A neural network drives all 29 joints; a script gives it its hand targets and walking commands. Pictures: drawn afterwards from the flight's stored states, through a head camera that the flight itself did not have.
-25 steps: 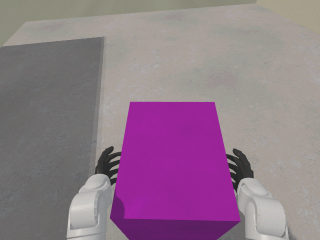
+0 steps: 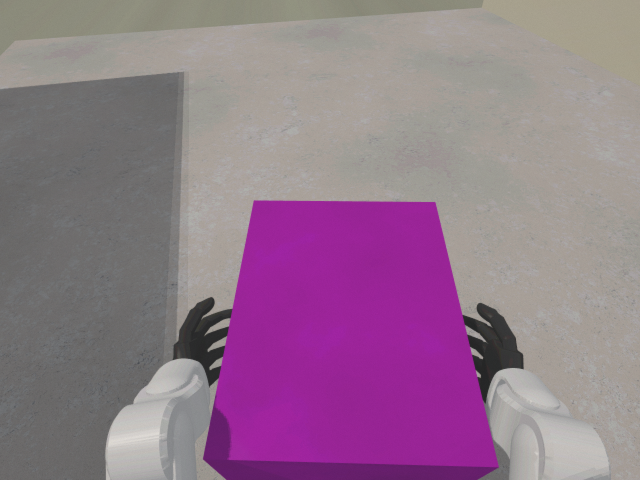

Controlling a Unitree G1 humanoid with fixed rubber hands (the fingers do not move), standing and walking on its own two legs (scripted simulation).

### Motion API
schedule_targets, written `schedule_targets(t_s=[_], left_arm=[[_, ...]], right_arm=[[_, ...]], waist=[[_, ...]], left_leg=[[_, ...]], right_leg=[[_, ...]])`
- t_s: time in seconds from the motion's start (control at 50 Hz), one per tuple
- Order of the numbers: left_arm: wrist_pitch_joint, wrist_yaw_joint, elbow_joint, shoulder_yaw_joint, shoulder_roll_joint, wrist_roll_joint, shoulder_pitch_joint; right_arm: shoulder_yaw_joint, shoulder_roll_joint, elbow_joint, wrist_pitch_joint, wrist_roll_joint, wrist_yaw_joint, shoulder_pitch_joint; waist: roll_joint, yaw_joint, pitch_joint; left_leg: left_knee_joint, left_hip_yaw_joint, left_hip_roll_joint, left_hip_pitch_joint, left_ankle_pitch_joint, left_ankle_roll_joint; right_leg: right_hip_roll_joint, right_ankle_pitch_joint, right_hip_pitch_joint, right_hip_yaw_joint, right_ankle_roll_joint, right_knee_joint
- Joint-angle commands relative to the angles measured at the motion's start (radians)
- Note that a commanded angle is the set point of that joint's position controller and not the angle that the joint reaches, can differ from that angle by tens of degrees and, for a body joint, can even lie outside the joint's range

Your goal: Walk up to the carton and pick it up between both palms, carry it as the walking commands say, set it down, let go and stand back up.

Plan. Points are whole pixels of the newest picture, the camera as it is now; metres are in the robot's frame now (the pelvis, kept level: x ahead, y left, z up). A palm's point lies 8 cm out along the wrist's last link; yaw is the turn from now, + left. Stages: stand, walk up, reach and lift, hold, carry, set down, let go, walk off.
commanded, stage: carry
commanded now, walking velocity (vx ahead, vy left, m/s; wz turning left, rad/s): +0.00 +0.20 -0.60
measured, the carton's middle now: (342, 352) +0.29 +0.00 +0.02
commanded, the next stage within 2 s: none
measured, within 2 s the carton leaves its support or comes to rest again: neither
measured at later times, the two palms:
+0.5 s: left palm (265, 302) +0.31 +0.10 +0.10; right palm (555, 352) +0.25 -0.22 +0.11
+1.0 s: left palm (369, 196) +0.52 -0.04 +0.10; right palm (586, 217) +0.48 -0.36 +0.10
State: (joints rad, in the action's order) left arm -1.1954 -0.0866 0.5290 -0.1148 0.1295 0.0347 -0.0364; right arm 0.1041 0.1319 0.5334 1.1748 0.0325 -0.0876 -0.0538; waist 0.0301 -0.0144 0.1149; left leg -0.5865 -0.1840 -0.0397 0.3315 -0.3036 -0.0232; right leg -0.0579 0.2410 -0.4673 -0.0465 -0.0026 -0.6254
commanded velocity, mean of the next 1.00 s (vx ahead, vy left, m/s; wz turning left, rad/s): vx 0.45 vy -0.16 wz -0.06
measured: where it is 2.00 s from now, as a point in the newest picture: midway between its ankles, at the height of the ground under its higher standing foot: (462, 332)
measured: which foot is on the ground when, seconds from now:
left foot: down 0.00-0.26, up 0.28-0.46, down 0.48-0.82, up 0.84-1.00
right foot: up 0.00-0.20, down 0.22-0.50, up 0.52-0.78, down 0.80-1.00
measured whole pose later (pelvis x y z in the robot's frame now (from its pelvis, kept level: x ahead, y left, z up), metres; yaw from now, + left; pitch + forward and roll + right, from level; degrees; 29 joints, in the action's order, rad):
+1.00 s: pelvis +0.28 -0.17 +0.02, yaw -9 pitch +4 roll +0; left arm -1.18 -0.09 0.57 -0.10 0.13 0.02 -0.05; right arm 0.11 0.13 0.60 1.17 0.02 -0.09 -0.07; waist 0.01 -0.04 0.06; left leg -0.91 -0.11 -0.12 0.49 -0.41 0.02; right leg 0.00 0.28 -0.17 -0.24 -0.07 -0.37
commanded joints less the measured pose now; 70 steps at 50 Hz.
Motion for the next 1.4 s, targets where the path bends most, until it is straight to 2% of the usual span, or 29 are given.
schedule_targets(t_s=[0.0,0.04,0.1,0.2,0.22,0.26,0.28,0.34,0.46,0.48,0.5,0.52,0.54,0.56,0.6,0.64,0.7,0.76,0.78,0.82,0.88,1.1,1.12,1.14,1.16,1.18,1.22,1.26,1.38], left_arm=[[0.013,0.100,0.150,0.724,0.707,-0.279,0.482],[0.018,0.111,0.129,0.730,0.736,-0.295,0.473],[0.025,0.113,0.140,0.728,0.739,-0.310,0.449],[0.022,0.108,0.114,0.697,0.715,-0.288,0.415],[0.022,0.107,0.099,0.688,0.715,-0.282,0.408],[0.024,0.102,0.049,0.657,0.704,-0.249,0.368],[0.022,0.098,0.058,0.661,0.713,-0.247,0.385],[0.023,0.088,0.078,0.674,0.726,-0.234,0.411],[0.031,0.094,0.079,0.708,0.727,-0.225,0.446],[0.029,0.098,0.079,0.713,0.718,-0.226,0.454],[0.024,0.101,0.099,0.731,0.717,-0.235,0.476],[0.018,0.104,0.086,0.719,0.700,-0.228,0.479],[0.020,0.111,0.039,0.698,0.680,-0.215,0.485],[0.052,0.122,-0.158,0.606,0.600,-0.150,0.470],[0.103,0.138,-0.093,0.651,0.710,-0.191,0.514],[0.110,0.127,0.103,0.747,0.853,-0.278,0.535],[0.077,0.098,0.110,0.710,0.764,-0.249,0.423],[0.043,0.078,0.129,0.694,0.690,-0.240,0.361],[0.035,0.073,0.119,0.687,0.674,-0.234,0.337],[0.026,0.064,0.127,0.690,0.672,-0.226,0.327],[0.037,0.088,0.193,0.748,0.759,-0.278,0.407],[0.019,0.106,0.157,0.766,0.705,-0.299,0.394],[0.011,0.103,0.156,0.767,0.689,-0.291,0.400],[0.002,0.102,0.161,0.769,0.666,-0.286,0.419],[-0.002,0.103,0.168,0.772,0.677,-0.284,0.420],[0.001,0.101,0.153,0.749,0.687,-0.277,0.411],[0.012,0.103,0.119,0.753,0.775,-0.278,0.402],[0.032,0.098,0.115,0.726,0.808,-0.256,0.394],[0.056,0.071,0.150,0.732,0.775,-0.217,0.330]], right_arm=[[-0.672,0.716,0.101,-0.010,-0.252,0.085,0.408],[-0.681,0.724,0.117,-0.017,-0.246,0.083,0.407],[-0.691,0.717,0.139,-0.025,-0.250,0.079,0.400],[-0.701,0.672,0.137,-0.019,-0.258,0.075,0.400],[-0.707,0.671,0.138,-0.017,-0.261,0.077,0.409],[-0.736,0.662,0.167,-0.007,-0.271,0.089,0.473],[-0.732,0.664,0.164,-0.004,-0.276,0.093,0.490],[-0.723,0.688,0.110,-0.002,-0.289,0.106,0.461],[-0.697,0.707,0.051,-0.027,-0.270,0.110,0.404],[-0.687,0.696,0.046,-0.030,-0.263,0.108,0.402],[-0.670,0.687,0.041,-0.031,-0.255,0.104,0.394],[-0.661,0.680,0.019,-0.026,-0.249,0.098,0.378],[-0.650,0.663,0.000,-0.033,-0.240,0.092,0.410],[-0.567,0.588,-0.163,-0.065,-0.171,0.094,0.435],[-0.644,0.682,-0.058,-0.111,-0.214,0.111,0.536],[-0.743,0.809,0.144,-0.104,-0.304,0.118,0.563],[-0.722,0.731,0.138,-0.066,-0.295,0.101,0.457],[-0.711,0.651,0.153,-0.029,-0.282,0.095,0.379],[-0.703,0.629,0.158,-0.016,-0.277,0.096,0.379],[-0.724,0.615,0.200,0.004,-0.279,0.102,0.409],[-0.733,0.714,0.170,-0.003,-0.286,0.113,0.388],[-0.691,0.676,0.156,-0.014,-0.231,0.091,0.326],[-0.682,0.665,0.132,-0.009,-0.228,0.088,0.296],[-0.663,0.647,0.109,-0.005,-0.216,0.082,0.280],[-0.659,0.645,0.095,-0.007,-0.230,0.082,0.326],[-0.679,0.666,0.131,-0.006,-0.274,0.087,0.382],[-0.708,0.752,0.147,-0.015,-0.288,0.104,0.420],[-0.740,0.792,0.155,-0.021,-0.316,0.118,0.455],[-0.755,0.740,0.193,-0.032,-0.328,0.131,0.412]], waist=[[-0.268,0.017,0.083],[-0.164,0.013,0.088],[-0.184,0.009,0.136],[-0.148,0.012,0.186],[-0.083,0.008,0.194],[0.240,-0.012,0.131],[0.227,-0.017,0.095],[0.034,-0.012,0.057],[-0.029,0.031,0.139],[-0.084,0.041,0.127],[-0.244,0.054,0.093],[-0.298,0.055,0.065],[-0.243,0.053,0.038],[-0.147,0.051,0.033],[-0.092,0.033,0.037],[-0.152,0.026,0.049],[-0.233,0.027,0.092],[-0.187,0.006,0.190],[-0.104,-0.015,0.226],[0.330,-0.024,0.205],[0.042,-0.015,0.173],[0.050,0.026,0.107],[0.007,0.051,0.168],[-0.137,0.079,0.195],[-0.345,0.064,0.184],[-0.231,0.047,0.186],[-0.074,0.035,0.146],[-0.112,0.027,0.100],[-0.217,0.034,0.057]], left_leg=[[0.310,0.312,-0.386,-0.114,0.120,-0.121],[0.258,0.189,-0.342,-0.126,0.312,-0.128],[0.128,0.051,-0.267,-0.197,0.459,-0.092],[0.202,0.113,-0.318,-0.187,-0.012,-0.050],[0.154,0.085,-0.285,-0.108,-0.090,-0.014],[-0.110,0.009,-0.125,0.165,-0.271,0.070],[-0.187,0.021,-0.098,0.266,-0.300,0.076],[-0.188,0.095,-0.110,0.278,-0.243,0.052],[0.192,-0.014,-0.024,-0.235,0.016,0.016],[0.251,0.095,-0.102,-0.364,-0.039,-0.014],[0.371,0.380,-0.277,-0.418,-0.281,-0.079],[0.474,0.609,-0.398,-0.470,-0.433,-0.158],[0.511,0.663,-0.471,-0.461,-0.384,-0.204],[0.499,0.616,-0.463,-0.439,-0.296,-0.203],[0.486,0.444,-0.414,-0.406,-0.157,-0.151],[0.454,0.250,-0.336,-0.358,0.058,-0.090],[0.399,0.141,-0.287,-0.338,0.235,-0.042],[0.113,0.008,-0.211,-0.208,0.409,0.027],[-0.098,-0.031,-0.169,-0.101,0.355,0.059],[-0.479,0.068,-0.003,0.317,-0.229,0.067],[-0.531,0.175,-0.124,0.358,-0.170,0.030],[0.084,-0.054,-0.007,-0.176,0.167,-0.018],[0.122,-0.009,-0.036,-0.386,0.131,-0.052],[0.242,0.306,-0.217,-0.493,-0.114,-0.123],[0.399,0.823,-0.448,-0.620,-0.057,-0.247],[0.390,0.777,-0.482,-0.575,0.012,-0.257],[0.362,0.526,-0.416,-0.476,0.188,-0.173],[0.388,0.343,-0.349,-0.411,0.243,-0.090],[0.412,0.073,-0.267,-0.372,0.384,-0.010]], right_leg=[[0.017,0.265,-0.177,-0.074,0.006,-0.269],[-0.008,0.247,-0.147,-0.048,0.004,-0.346],[0.012,0.174,-0.054,-0.091,-0.001,-0.195],[0.062,0.108,0.226,-0.166,-0.018,0.164],[0.027,0.107,0.344,-0.124,-0.036,0.202],[-0.189,0.287,0.430,0.321,-0.155,0.395],[-0.259,0.343,0.456,0.388,-0.209,0.443],[-0.261,0.280,0.397,0.285,-0.227,0.477],[-0.112,0.215,0.184,-0.001,-0.119,0.354],[-0.078,0.230,0.053,-0.050,-0.076,0.248],[-0.009,0.206,-0.109,-0.109,-0.014,0.066],[0.026,0.210,-0.254,-0.083,0.001,-0.070],[-0.021,0.203,-0.316,-0.004,0.006,-0.168],[-0.049,0.175,-0.319,0.028,0.008,-0.223],[-0.077,0.121,-0.273,0.025,0.009,-0.158],[-0.045,0.061,-0.136,-0.062,0.015,-0.032],[0.032,-0.003,0.030,-0.168,0.012,0.095],[0.093,-0.055,0.411,-0.259,-0.019,0.194],[0.030,-0.016,0.558,-0.173,-0.031,0.259],[-0.302,0.002,0.680,0.432,-0.190,0.454],[-0.258,-0.294,0.627,0.206,-0.205,0.323],[-0.124,-0.485,0.358,-0.154,-0.078,0.240],[-0.087,-0.526,0.252,-0.185,-0.044,0.066],[-0.018,-0.470,0.079,-0.188,0.004,-0.208],[0.132,0.073,-0.225,-0.067,0.051,-0.457],[0.050,0.199,-0.274,0.082,0.048,-0.624],[-0.035,0.099,-0.260,0.096,0.038,-0.587],[-0.067,0.067,-0.202,0.047,0.042,-0.389],[0.006,-0.139,-0.041,-0.140,0.022,0.054]])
